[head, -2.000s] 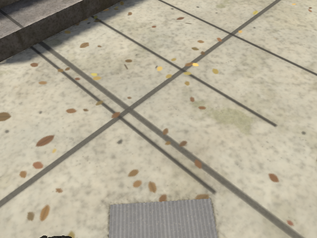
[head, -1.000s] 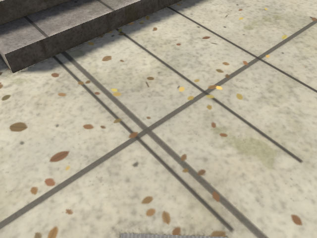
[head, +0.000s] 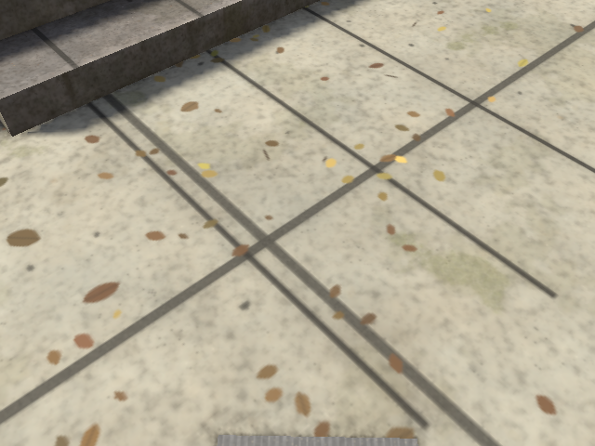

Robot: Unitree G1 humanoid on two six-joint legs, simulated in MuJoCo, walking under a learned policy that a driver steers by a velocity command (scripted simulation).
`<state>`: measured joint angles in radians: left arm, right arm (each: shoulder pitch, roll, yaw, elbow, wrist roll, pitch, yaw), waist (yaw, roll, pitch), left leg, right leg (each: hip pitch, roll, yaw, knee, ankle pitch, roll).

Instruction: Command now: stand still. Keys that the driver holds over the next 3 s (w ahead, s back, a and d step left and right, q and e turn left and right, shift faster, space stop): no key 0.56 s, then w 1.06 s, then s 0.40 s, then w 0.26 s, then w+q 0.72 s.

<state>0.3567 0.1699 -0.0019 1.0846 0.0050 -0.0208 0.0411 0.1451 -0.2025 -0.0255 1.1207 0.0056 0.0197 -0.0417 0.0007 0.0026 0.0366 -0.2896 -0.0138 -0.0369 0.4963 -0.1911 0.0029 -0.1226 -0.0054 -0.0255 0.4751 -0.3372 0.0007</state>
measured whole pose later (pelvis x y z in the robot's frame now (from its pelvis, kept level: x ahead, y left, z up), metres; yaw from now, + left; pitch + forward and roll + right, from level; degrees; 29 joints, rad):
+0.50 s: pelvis +0.00 +0.00 +0.00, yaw +0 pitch -1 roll +0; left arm 0.39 0.15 0.00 1.09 0.00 -0.02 0.04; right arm 0.17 -0.19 -0.02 1.13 0.01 0.02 -0.05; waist 0.00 0.00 0.04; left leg -0.29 -0.01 -0.04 0.50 -0.20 0.00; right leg -0.12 0.00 -0.03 0.47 -0.34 0.00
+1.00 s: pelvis +0.12 +0.03 +0.01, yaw +0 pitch +0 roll +0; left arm 0.29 0.24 0.06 0.96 -0.04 -0.10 0.00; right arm 0.40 -0.19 -0.03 1.12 0.01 -0.11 0.02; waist -0.04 -0.03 -0.02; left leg -0.08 -0.04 0.06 0.33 -0.26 0.05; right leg -0.53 -0.08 0.01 1.16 -0.23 -0.08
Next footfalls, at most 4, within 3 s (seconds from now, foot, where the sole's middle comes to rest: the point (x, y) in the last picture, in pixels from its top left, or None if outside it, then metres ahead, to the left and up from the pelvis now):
1.30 right None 0.48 -0.12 -0.77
1.82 left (272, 346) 0.76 0.10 -0.79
2.20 right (364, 401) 0.61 -0.12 -0.78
2.70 left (238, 307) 0.87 0.19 -0.79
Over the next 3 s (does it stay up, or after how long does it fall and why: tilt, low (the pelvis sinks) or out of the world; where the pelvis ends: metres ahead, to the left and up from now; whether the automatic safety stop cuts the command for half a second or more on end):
stays up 0.89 0.12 -0.01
